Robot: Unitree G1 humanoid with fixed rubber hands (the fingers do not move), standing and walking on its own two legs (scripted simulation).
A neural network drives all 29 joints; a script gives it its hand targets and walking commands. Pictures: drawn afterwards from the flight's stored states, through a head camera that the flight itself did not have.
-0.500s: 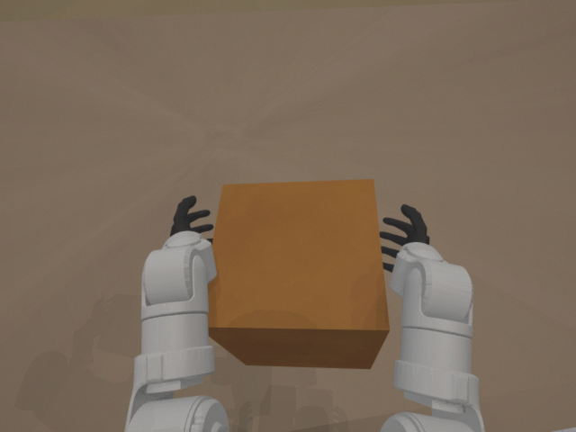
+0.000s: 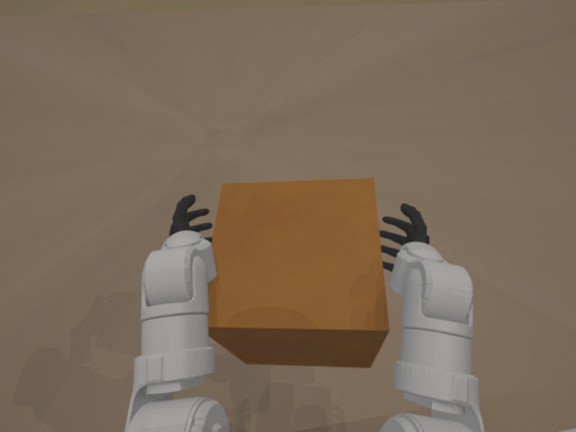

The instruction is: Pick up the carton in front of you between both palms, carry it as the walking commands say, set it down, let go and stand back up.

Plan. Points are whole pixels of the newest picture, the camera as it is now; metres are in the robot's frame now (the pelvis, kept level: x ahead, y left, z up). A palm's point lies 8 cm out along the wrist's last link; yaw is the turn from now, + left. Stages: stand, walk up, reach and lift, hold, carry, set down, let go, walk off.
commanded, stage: carry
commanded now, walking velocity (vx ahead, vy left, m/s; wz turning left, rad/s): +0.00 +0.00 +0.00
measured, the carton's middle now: (301, 282) +0.35 +0.00 +0.03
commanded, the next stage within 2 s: none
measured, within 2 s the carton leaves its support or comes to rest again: neither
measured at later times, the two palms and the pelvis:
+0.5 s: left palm (228, 171) +0.46 +0.11 +0.15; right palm (423, 177) +0.46 -0.19 +0.15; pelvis +0.11 -0.04 +0.00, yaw -2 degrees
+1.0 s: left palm (241, 85) +0.76 +0.12 +0.16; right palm (383, 92) +0.72 -0.17 +0.16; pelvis +0.39 +0.01 +0.03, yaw -3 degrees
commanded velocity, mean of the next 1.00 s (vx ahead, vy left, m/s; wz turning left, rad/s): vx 0.50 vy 0.00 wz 0.00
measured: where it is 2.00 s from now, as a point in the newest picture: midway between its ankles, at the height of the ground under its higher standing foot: (304, 251)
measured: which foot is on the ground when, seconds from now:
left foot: down 0.00-0.34, up 0.36-0.74, down 0.76-1.00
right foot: down 0.00-0.76, up 0.78-1.00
